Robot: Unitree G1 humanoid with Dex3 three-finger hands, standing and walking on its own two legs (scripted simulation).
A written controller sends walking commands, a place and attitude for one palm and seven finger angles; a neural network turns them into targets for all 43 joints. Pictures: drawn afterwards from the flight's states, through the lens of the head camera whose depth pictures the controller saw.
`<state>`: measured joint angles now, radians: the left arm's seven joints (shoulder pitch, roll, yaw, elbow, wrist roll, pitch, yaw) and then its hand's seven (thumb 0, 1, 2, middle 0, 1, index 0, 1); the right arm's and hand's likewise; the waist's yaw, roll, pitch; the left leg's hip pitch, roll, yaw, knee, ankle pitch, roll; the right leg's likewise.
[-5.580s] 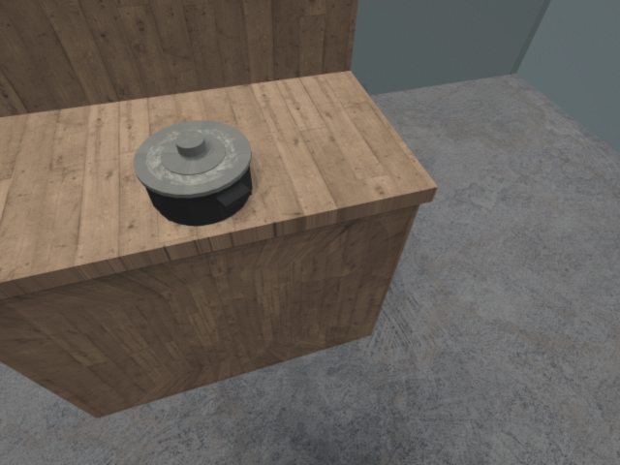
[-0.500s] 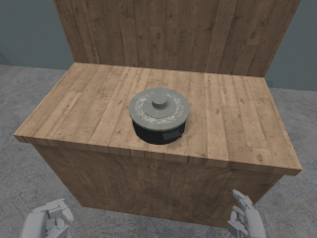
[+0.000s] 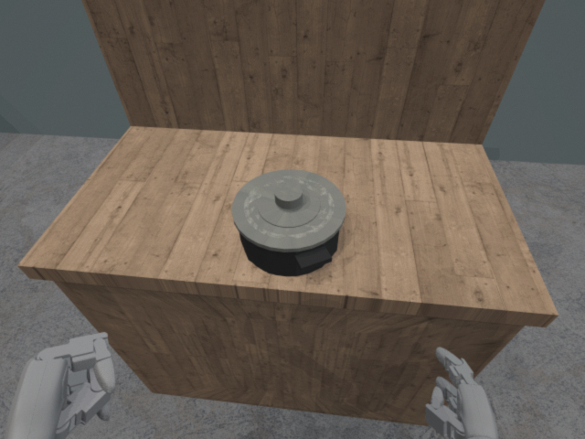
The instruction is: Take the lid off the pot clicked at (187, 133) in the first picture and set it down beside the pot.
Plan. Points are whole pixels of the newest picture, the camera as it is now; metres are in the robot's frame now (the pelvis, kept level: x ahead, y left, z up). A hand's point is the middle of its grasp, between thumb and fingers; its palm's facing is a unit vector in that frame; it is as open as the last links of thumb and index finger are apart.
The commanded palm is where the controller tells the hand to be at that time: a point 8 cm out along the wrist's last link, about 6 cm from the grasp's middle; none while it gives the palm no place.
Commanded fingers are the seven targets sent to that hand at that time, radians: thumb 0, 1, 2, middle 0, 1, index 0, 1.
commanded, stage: raise the hand higher, near the body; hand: left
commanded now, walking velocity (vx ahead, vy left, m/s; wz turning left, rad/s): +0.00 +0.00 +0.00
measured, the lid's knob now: (288, 195) +0.46 +0.07 +0.09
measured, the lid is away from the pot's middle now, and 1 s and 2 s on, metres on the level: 0.00 0.00 0.00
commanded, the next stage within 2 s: reach forward and open the fingers in 0.34 s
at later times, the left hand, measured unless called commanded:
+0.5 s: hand (86, 350) +0.17 +0.24 +0.13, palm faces +0.33 -0.71 -0.62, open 3.1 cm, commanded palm +0.12 +0.27 +0.15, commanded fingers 0.00 0.77 0.97 -1.26 -1.36 -1.26 -1.36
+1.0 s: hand (75, 337) +0.18 +0.26 +0.13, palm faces -0.17 -0.02 -0.98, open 4.8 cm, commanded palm +0.17 +0.25 +0.18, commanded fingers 0.00 0.00 1.34 -0.97 -0.47 -0.97 -0.47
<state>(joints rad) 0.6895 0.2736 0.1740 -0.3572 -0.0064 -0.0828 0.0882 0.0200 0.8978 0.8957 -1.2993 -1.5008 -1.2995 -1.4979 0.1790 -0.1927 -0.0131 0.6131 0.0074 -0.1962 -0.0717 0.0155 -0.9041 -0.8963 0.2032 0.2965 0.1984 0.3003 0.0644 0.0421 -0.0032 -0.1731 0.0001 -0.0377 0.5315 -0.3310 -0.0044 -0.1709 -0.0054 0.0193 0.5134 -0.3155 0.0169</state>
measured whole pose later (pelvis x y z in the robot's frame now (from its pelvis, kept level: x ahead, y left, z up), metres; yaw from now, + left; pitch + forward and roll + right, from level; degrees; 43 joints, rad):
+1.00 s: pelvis -0.03 -0.01 +0.00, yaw +1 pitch -1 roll +0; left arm 0.30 0.68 0.14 -0.33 0.71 -0.01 -0.24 0.01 0.28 1.25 -1.09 -0.81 -1.09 -0.81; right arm 0.13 -0.29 0.00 0.56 0.04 0.05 -0.01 0.01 -0.91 -0.90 0.20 0.30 0.20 0.30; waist 0.07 0.14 -0.01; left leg -0.22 0.00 -0.06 0.48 -0.24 -0.01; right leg -0.22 -0.01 0.00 0.47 -0.24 0.01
